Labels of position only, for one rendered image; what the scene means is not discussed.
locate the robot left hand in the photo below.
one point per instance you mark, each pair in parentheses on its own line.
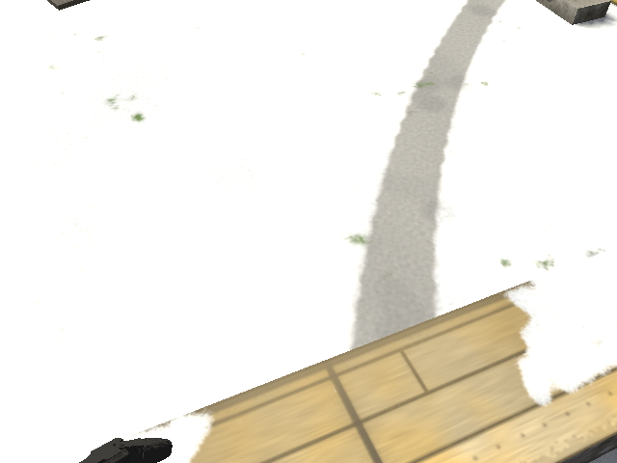
(148,450)

